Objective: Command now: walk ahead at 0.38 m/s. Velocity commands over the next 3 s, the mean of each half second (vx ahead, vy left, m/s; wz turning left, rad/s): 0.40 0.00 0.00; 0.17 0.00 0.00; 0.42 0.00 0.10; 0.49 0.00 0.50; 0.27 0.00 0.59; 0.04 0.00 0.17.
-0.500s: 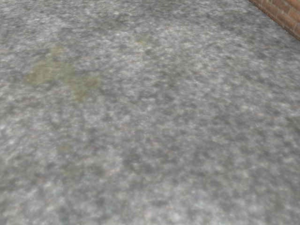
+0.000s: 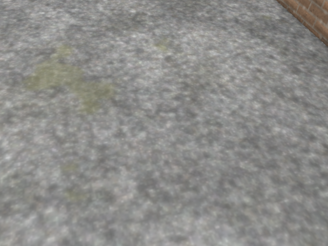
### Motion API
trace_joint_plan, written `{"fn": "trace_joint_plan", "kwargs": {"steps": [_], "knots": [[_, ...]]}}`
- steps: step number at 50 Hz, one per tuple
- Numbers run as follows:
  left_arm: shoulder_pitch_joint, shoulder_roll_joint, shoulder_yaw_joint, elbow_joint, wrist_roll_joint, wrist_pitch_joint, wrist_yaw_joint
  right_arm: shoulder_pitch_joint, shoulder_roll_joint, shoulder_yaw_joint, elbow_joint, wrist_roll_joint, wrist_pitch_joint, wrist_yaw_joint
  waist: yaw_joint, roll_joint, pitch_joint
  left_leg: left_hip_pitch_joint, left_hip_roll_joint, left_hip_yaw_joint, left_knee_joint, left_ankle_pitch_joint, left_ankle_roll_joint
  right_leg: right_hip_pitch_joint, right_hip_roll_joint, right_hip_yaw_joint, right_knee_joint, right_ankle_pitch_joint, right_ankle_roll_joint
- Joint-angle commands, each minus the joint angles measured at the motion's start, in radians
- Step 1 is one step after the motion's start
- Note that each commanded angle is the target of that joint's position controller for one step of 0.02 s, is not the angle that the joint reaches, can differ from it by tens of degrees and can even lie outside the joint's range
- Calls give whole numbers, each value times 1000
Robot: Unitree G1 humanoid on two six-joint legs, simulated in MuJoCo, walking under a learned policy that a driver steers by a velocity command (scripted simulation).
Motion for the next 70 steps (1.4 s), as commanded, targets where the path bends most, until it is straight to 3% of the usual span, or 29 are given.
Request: {"fn": "trace_joint_plan", "kwargs": {"steps": [1, 2, 5, 9, 16, 20, 22, 23, 24, 25, 27, 29, 34, 40, 43, 45, 46, 48, 49, 52, 56, 60, 62, 64, 65, 66, 67, 68, 70], "knots": [[-151, 90, 15, -131, 24, -28, -15, 318, -151, -35, 71, -1, 14, -7, -92, 168, 72, 386, 390, -662, -400, -406, 152, -627, -13, -10, 514, -19, -59], [-158, 60, 8, -126, 19, -32, -27, 212, -115, -25, 30, -2, 9, -3, -56, 93, 119, 291, 350, -566, -409, -325, 137, -613, -53, -1, 522, 92, -63], [-137, 41, 10, -114, 23, -24, -43, 156, -65, -2, 18, 3, -15, -6, -1, 94, 95, 232, 243, -330, -431, 19, 96, -537, -92, -38, 464, 226, -34], [-238, 40, 14, -155, 18, -2, -47, 267, -66, 9, 65, 6, -28, -13, -10, 109, 89, 285, 215, -206, -407, 376, 101, -618, -82, -99, 411, 283, -1], [-504, 10, -7, -267, 1, -2, -47, 314, -61, 22, 86, 3, -31, -24, -50, 131, 136, 270, 194, -119, -419, 598, 97, -512, -21, -185, 18, 415, -9], [-316, 50, 11, -219, 5, -23, -22, 267, -78, 18, 90, -2, -32, -36, 41, 138, 39, 347, 201, -86, -167, 1062, 61, -274, 61, -188, -59, 381, -76], [-45, 100, 36, -129, 25, -49, -4, 242, -84, 17, 83, 17, -28, -36, 148, 119, -97, 226, 149, -67, 198, 853, 26, 64, -1, -122, -179, 579, -110], [67, 189, 54, -114, 46, -55, 0, 279, -36, 26, 58, 31, -25, -38, 144, -30, -228, 46, 50, -7, 541, 238, 6, 280, -280, 139, -105, 989, -166], [49, 222, 64, -115, 12, -41, -10, 460, 17, 24, 89, 74, -11, -38, 59, -172, -407, -161, -91, -94, 855, -373, -15, 463, -481, 479, -141, 1283, -371], [-69, 174, 59, -148, -26, -29, -16, 381, -53, 8, 90, 30, 3, -43, 40, 9, -322, -174, -22, -168, 859, -269, -11, 295, -418, 390, -208, 1098, -350], [-210, 44, 20, -159, -17, -33, -11, 224, -24, 6, 49, -6, 9, -34, -4, 45, -60, -192, 39, -144, 743, -178, -19, 7, -319, 200, -319, 939, -268], [-192, 0, 1, -133, -12, -40, 2, 226, 3, 6, 54, -24, 38, -24, -41, 29, -19, -86, 60, -140, 623, -140, -29, -138, -255, 78, -362, 952, -213], [-182, 49, -11, -118, 11, -54, -3, 194, 33, 18, 59, -10, 85, -34, -78, -21, -46, 19, 48, -94, 323, -89, -48, -216, -197, -36, -366, 943, -173], [-118, 49, -17, -97, 7, -12, 7, 65, 11, 26, 52, -3, 98, -46, -19, -43, -6, 53, 54, -73, 96, -50, -54, -226, -202, 50, -419, 315, -150], [-81, 88, 7, -88, -9, 15, 8, 82, 8, 29, 58, -21, 71, -38, -17, -33, 42, 77, 25, -19, -9, -116, -27, -240, -209, 143, -441, -139, -149], [-80, 58, 10, -95, -10, 20, 6, 139, 17, 31, 75, -25, 49, -36, -28, 21, 97, 120, 57, -73, -100, -181, 15, -296, -188, 157, -383, -240, -139], [-96, 27, 4, -116, -20, 17, 0, 164, -17, 24, 84, -11, 41, -36, -28, 119, 128, 115, 106, -190, -189, -303, 54, -365, -119, 84, -326, -225, -114], [-220, 9, 4, -174, -5, -2, -13, 302, -80, -2, 122, 8, 27, -36, -89, 284, 175, 224, 309, -529, -432, -478, 152, -545, 43, -137, 23, -10, -51], [-248, 32, 12, -186, 13, -8, -17, 304, -83, -8, 124, -7, 26, -38, -93, 252, 194, 245, 368, -578, -457, -395, 183, -614, 23, -117, 149, -8, -46], [-237, 33, 26, -183, 16, -23, -37, 235, -54, -9, 96, -4, 10, -40, -27, 128, 118, 288, 309, -443, -444, -176, 155, -614, -33, -62, 248, 87, -25], [-316, 1, 22, -214, 15, -18, -47, 240, -36, -8, 97, -1, -12, -39, -31, 140, 87, 244, 237, -275, -427, 42, 126, -520, -38, -111, 149, 191, 19], [-395, 9, 20, -262, 7, -10, -46, 265, -76, -19, 100, -9, -16, -30, -52, 173, 99, 188, 243, -232, -391, 99, 125, -404, -30, -149, 6, 191, 10], [-353, 21, 25, -258, 2, -14, -42, 248, -92, -26, 96, -5, -14, -25, -26, 172, 94, 146, 247, -215, -337, 151, 110, -284, -11, -171, -64, 225, -7], [-151, 59, 49, -191, 6, -28, -29, 229, -86, -24, 93, -1, -15, -19, 63, 100, 22, 54, 190, -140, -111, 329, 70, 8, 28, -175, -149, 247, -33], [26, 138, 75, -154, 24, -42, -15, 212, -55, -12, 74, 5, -18, -14, 141, -21, -77, -79, 120, -72, 168, 265, 34, 219, -132, 19, -222, 114, -75], [148, 267, 102, -134, 28, -40, -11, 260, 40, 8, 30, 23, -19, -12, 140, -288, -179, -338, -26, 16, 519, -220, -8, 381, -416, 478, -404, -104, -170], [67, 216, 89, -146, 15, -28, -10, 201, -47, -17, 27, -3, -9, -12, 103, -133, -110, -391, 17, -119, 659, -250, 21, 253, -425, 553, -450, -145, -180], [-60, 156, 70, -180, 13, -30, -14, 144, -46, -21, 11, -2, -8, -3, 55, -37, -9, -404, 67, -148, 675, -147, 38, 135, -393, 420, -446, -119, -159], [-152, 75, 47, -196, 10, -47, -17, 126, -12, -20, 13, 2, -3, 5, 4, -10, 50, -338, 108, -143, 605, -38, 37, 0, -309, 206, -484, 99, -110]]}}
